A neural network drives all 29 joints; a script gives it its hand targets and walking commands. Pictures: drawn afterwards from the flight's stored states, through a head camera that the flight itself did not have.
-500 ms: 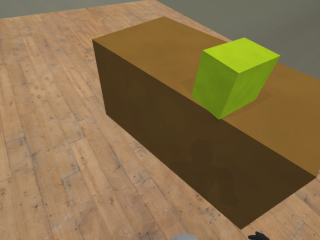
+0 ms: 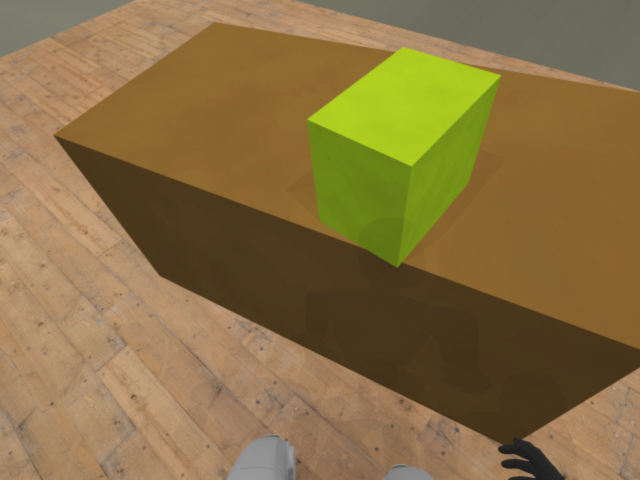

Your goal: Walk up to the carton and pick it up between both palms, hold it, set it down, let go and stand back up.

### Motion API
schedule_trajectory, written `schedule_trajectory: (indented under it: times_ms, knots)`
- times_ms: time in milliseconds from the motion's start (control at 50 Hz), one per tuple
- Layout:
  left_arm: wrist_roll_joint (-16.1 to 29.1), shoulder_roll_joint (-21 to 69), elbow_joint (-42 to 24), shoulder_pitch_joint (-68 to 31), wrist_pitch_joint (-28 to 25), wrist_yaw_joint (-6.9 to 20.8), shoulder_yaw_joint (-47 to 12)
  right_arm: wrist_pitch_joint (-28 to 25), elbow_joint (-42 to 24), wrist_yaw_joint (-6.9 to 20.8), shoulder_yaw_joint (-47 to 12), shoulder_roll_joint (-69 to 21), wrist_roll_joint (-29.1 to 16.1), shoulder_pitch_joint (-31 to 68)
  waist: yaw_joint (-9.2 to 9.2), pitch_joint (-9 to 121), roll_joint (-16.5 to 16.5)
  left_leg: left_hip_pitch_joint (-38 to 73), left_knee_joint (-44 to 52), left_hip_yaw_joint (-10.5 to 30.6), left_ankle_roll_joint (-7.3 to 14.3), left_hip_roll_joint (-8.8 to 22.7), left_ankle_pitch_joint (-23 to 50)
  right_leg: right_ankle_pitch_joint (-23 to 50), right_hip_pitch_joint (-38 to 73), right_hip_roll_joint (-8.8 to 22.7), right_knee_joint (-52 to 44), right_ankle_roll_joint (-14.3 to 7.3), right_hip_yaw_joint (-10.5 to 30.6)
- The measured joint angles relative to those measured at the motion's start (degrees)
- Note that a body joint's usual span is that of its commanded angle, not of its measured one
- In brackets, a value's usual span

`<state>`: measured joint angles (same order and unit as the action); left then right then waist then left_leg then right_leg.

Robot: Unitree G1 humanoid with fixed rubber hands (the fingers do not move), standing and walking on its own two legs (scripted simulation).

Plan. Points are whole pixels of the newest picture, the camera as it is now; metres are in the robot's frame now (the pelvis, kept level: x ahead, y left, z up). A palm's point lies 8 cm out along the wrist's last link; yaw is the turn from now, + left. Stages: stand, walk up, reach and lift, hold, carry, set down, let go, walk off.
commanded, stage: walk up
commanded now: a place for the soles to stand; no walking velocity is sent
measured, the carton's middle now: (400, 156) +0.60 -0.10 +0.03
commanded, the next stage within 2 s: none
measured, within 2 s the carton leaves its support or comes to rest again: neither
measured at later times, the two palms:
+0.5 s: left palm (184, 321) +0.35 +0.25 -0.07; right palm out of the picture +0.09 -0.24 -0.09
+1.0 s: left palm (190, 334) +0.33 +0.24 -0.08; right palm out of the picture +0.14 -0.25 -0.08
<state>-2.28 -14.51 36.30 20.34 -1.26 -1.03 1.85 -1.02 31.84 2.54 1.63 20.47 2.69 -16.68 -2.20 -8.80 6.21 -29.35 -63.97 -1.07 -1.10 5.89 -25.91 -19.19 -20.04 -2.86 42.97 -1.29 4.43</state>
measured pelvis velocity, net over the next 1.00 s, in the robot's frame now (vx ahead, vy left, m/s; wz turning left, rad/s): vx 0.12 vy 0.03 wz -0.28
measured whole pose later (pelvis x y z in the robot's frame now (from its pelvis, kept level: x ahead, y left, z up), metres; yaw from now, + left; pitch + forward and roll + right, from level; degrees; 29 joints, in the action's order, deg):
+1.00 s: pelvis +0.12 +0.03 +0.01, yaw -16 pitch -2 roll +1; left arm -1.2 -15.1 36.7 10.7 2.2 0.6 2.4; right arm -0.6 33.3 -0.4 1.5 16.6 1.8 -18.4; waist 0.9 -4.5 -2.0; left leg -15.4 -38.9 -1.6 -1.2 1.7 -21.3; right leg -22.6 -21.1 0.3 42.6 -0.4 0.3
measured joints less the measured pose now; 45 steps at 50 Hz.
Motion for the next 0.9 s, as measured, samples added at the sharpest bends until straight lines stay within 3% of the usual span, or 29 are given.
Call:
schedule_trajectory:
  times_ms: [80,140,180,260,300,440,520,560,600,660,720,780,820,860,900]
  knots:
    - [-0.61,-0.68,0.5,1.71,-0.28,0.15,0.31,-0.36,-1.21,0.18,-0.07,-1.04,-0.06,0.91,-1.31,1.74,-2.08,-0.61,12.46,0.8,0.42,0.11,4.4,-2.22,0.9,0.22,0.12,1.17,2.86]
    - [-0.41,-1.5,0.5,2.29,0.53,0.41,0.62,-1.23,-1.94,-0.34,0.07,-1.75,0.24,0.24,-1.4,3.34,-4.47,3.17,22.23,-0.15,0.88,-1.14,12.42,-6.23,0.5,0.86,4.11,2.59,5.44]
    - [0.03,-2.22,0.54,1.68,1.26,0.45,0.89,-1.58,-1.81,-1.32,-0.21,-2.7,0.91,-0.07,-0.75,3.56,-7.57,3.4,18.94,-2.71,0.06,-2.37,10.92,-10.33,-0.91,1.59,10.39,1.94,8.03]
    - [-0.64,-2.82,-0.54,-0.05,3.18,0.33,0.93,-0.51,-0.47,-2.73,-0.81,-3.56,0.33,-1.1,1.72,4.42,-8.58,6.17,17.09,-5.19,0.68,-0.53,5.36,-13.47,-6.81,0.43,27.0,3.08,2.11]
    - [-0.55,-3.58,-1.02,-1.46,3.38,0.53,1.33,-0.53,0.22,-3.03,-0.89,-4.07,0.3,-1.86,2.96,4.17,-9.31,8.7,19.47,-6.43,0.52,0.14,5.67,-11.75,-8.71,1.12,28.82,3.3,-0.77]
    - [0.27,-2.95,-3.33,-8.52,3.17,2.32,1.57,-1.13,1.94,-3.67,-0.28,-2.53,0.05,-4.52,5.85,0.7,-8.47,13.99,25.43,-9.53,-0.11,1.42,6.78,-4.86,-8.45,4.69,11.23,2.76,-4.95]
    - [0.32,-1.16,-3.57,-11.92,2.31,2.79,1.28,0.02,2.32,-3.5,-0.08,-0.48,-1.21,-4.85,6.2,-1.32,-6.01,13.32,21.04,-10.23,-1.26,3.09,3.76,6.23,-3.39,3.94,-2.28,0.74,-5.95]
    - [0.06,-0.12,-3.07,-13.18,2.08,2.39,0.94,1.02,2.74,-3.36,0.05,0.1,-1.94,-3.62,6.44,-3.06,-3.56,11.42,15.12,-7.74,-0.5,4.27,-0.62,4.96,-3.33,2.29,-0.64,-0.6,-6.73]
    - [0.66,0.24,-2.82,-13.6,2.54,1.69,0.52,2.5,2.62,-3.71,-0.14,-0.36,-2.18,-2.9,5.72,-3.15,-3.61,8.88,7.88,-4.16,-0.19,1.25,-7.91,3.12,-4.02,2.53,1.11,-1.53,-6.02]
    - [0.95,1.16,-2.39,-13.67,3.32,0.58,0.24,3.36,2.6,-3.86,-0.13,-0.75,-2.1,-1.82,4.16,-2.61,-2.87,6.9,3.0,-0.88,-0.35,-1.91,-9.08,3.49,-3.66,2.4,-0.05,-1.73,-5.43]
    - [0.58,1.37,-2.24,-13.35,3.75,0.13,0.25,2.63,2.39,-3.72,-0.1,-1.41,-1.76,-1.28,2.87,-1.31,-2.68,7.13,5.83,-0.16,-0.58,-3.14,-6.89,4.45,-3.83,2.13,-1.49,-1.47,-5.35]
    - [0.41,1.11,-2.05,-13.23,4.23,0.19,0.38,1.6,2.2,-3.56,-0.2,-2.35,-1.79,-1.33,2.04,0.09,-3.43,10.33,15.78,-0.31,-0.57,-3.78,-3.62,4.67,-4.44,2.03,-1.59,-1.14,-5.6]
    - [0.54,0.45,-1.57,-13.36,4.61,0.39,0.43,0.84,2.39,-3.41,-0.26,-3.4,-1.73,-1.26,1.91,0.5,-5.35,12.69,22.44,-0.66,0.11,-4.87,4.33,4.1,-5.01,2.74,-0.27,-0.68,-5.29]
    - [1.08,0.04,-0.75,-12.66,4.84,0.73,0.57,0.49,2.52,-3.27,-0.64,-4.45,-1.26,-1.61,2.06,1.38,-7.83,13.48,23.52,-1.38,0.57,-6.04,5.2,2.11,-5.05,3.47,0.66,0.17,-4.02]
    - [1.16,0.26,-0.32,-11.3,4.85,0.97,0.49,0.62,2.46,-3.21,-0.54,-4.34,-1.02,-2.28,3.01,3.06,-7.68,13.24,23.57,-0.49,1.03,-5.46,4.23,-3.15,-5.1,2.49,3.19,0.79,-4.0]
